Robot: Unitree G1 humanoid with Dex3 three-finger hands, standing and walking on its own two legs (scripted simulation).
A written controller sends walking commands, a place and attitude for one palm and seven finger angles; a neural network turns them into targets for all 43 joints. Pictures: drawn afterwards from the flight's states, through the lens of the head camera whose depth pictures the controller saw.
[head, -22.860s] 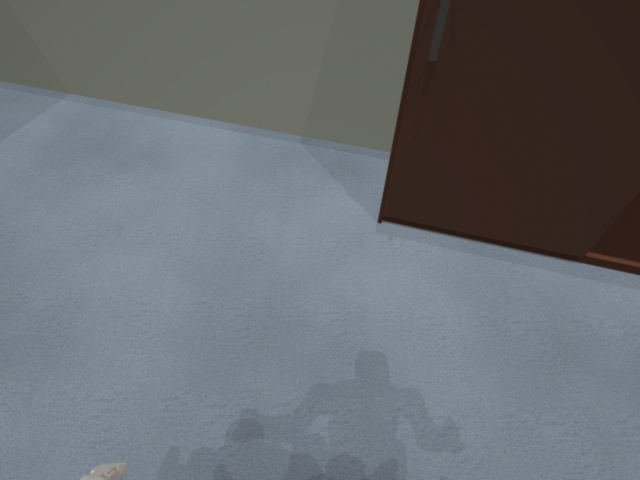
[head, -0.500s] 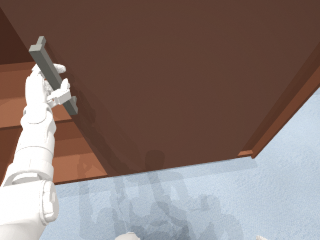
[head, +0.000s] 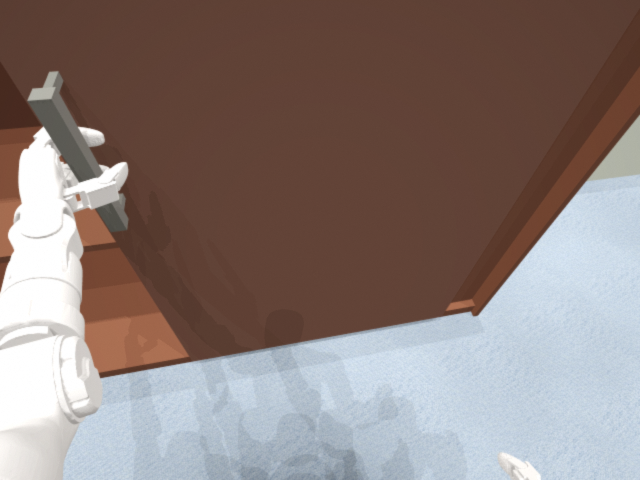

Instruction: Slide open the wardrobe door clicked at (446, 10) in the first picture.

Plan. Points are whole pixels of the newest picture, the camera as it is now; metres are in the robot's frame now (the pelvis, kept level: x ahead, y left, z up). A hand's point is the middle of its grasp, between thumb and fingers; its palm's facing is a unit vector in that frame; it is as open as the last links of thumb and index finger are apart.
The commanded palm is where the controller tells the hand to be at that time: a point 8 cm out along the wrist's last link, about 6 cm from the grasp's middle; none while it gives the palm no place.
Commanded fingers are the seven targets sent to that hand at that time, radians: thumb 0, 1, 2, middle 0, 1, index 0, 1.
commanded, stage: loosen the grip on the handle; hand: left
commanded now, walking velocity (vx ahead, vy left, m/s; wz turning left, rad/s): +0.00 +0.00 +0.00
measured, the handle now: (90, 160) +0.50 +0.30 +0.11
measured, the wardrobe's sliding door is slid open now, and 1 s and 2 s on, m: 0.66 0.66 0.66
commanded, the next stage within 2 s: slip the hand off the handle in 0.38 s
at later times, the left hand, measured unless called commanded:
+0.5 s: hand (93, 187) +0.45 +0.29 +0.11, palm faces +0.34 -0.92 -0.18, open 14.5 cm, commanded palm +0.41 +0.33 +0.12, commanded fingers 0.00 -0.55 0.20 -0.25 -1.15 -0.25 -1.15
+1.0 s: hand (46, 189) +0.45 +0.34 +0.11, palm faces +0.36 -0.91 -0.20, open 14.7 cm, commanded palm +0.41 +0.38 +0.12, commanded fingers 0.00 -0.55 0.20 -0.25 -1.15 -0.25 -1.15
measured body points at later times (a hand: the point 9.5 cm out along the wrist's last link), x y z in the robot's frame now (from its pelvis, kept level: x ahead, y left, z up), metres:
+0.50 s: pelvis +0.01 +0.03 +0.00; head +0.05 +0.04 +0.45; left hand +0.43 +0.33 +0.12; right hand +0.07 -0.24 -0.11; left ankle +0.04 +0.13 -0.73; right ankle +0.00 -0.10 -0.73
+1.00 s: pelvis +0.02 +0.04 -0.01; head +0.07 +0.06 +0.44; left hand +0.42 +0.39 +0.12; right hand +0.09 -0.24 -0.11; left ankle +0.04 +0.14 -0.73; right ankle +0.00 -0.10 -0.73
